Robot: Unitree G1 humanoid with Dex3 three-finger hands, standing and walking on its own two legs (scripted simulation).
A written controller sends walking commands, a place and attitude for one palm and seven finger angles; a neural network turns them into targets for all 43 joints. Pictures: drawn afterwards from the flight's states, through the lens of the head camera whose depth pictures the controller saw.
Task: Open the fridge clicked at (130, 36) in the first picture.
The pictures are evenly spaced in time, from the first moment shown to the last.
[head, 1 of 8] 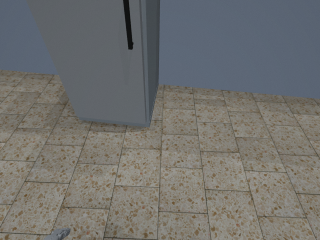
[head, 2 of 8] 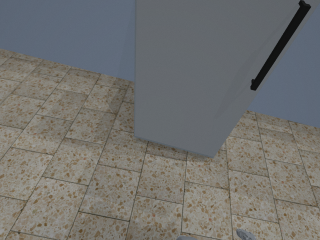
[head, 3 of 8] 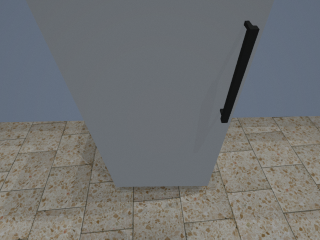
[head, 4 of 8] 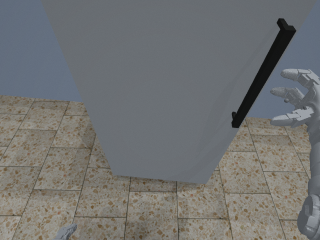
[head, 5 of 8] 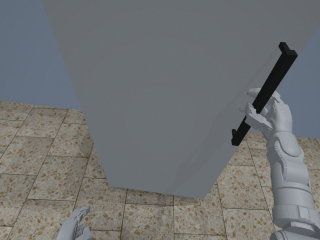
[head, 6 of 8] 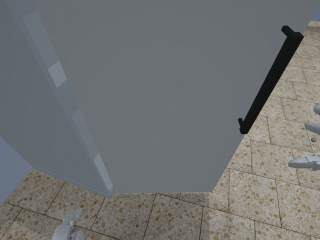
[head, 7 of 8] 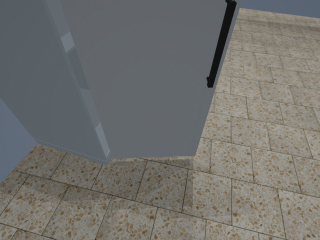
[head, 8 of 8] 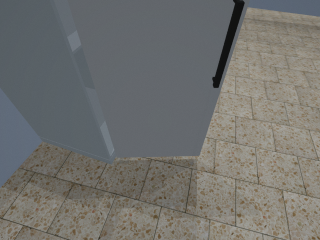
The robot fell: no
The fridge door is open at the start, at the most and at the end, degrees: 0 78 69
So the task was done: yes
